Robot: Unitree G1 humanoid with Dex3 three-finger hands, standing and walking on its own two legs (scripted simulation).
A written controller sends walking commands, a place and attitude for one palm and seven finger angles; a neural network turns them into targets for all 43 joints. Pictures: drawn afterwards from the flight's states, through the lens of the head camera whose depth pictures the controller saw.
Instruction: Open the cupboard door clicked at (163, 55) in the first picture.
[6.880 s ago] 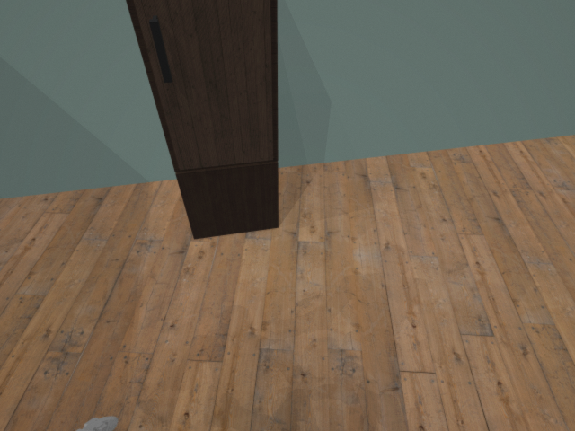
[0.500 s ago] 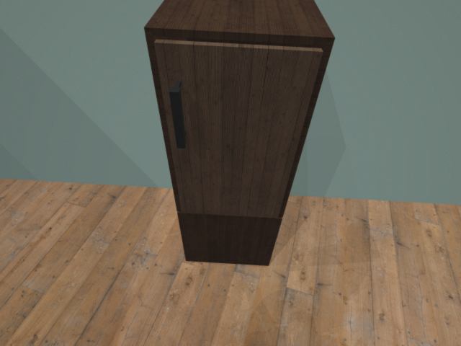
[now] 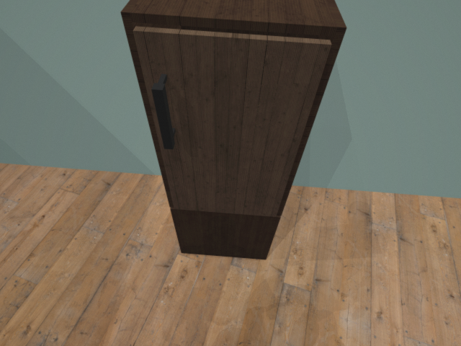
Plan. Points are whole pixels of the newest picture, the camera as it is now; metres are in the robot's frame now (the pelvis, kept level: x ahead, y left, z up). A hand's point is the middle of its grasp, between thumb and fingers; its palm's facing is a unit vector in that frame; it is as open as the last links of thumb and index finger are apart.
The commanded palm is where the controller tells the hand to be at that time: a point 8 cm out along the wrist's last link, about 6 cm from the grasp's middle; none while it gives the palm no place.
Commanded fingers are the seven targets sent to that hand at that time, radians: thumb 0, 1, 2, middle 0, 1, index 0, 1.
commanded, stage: come to a stop and stand still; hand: left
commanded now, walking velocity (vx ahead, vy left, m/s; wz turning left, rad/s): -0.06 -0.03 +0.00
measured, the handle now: (166, 113) +0.54 +0.18 +0.09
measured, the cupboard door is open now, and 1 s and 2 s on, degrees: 0 0 0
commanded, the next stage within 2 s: look again from close up in 0.82 s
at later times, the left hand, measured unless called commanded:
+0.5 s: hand out of the picture -0.02 +0.20 -0.17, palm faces +0.02 -0.98 -0.21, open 7.3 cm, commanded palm none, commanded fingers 0.00 0.90 0.90 -0.20 -0.30 -0.20 -0.30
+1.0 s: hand out of the picture -0.10 +0.16 -0.18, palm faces +0.03 -0.99 -0.16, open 7.3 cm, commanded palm none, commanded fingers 0.00 0.90 0.90 -0.20 -0.30 -0.20 -0.30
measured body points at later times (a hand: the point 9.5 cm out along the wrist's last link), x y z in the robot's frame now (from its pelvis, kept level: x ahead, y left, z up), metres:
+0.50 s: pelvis -0.05 +0.02 +0.00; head -0.05 +0.02 +0.45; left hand -0.03 +0.25 -0.16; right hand -0.03 -0.21 -0.15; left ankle -0.05 +0.10 -0.74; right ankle -0.06 -0.11 -0.74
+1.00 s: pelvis -0.07 +0.01 +0.00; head -0.06 +0.01 +0.45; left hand -0.10 +0.21 -0.16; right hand -0.09 -0.20 -0.16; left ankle -0.05 +0.10 -0.74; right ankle -0.06 -0.11 -0.74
